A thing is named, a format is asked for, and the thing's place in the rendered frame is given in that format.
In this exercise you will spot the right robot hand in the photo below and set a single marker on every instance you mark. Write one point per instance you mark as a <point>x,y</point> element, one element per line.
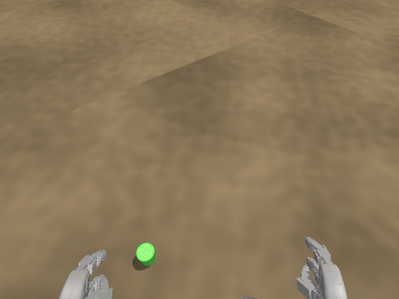
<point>327,275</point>

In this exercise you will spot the left robot hand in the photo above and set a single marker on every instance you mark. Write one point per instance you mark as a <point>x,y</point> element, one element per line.
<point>78,284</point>

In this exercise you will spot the cup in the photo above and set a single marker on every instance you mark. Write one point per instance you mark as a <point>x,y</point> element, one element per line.
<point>146,254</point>

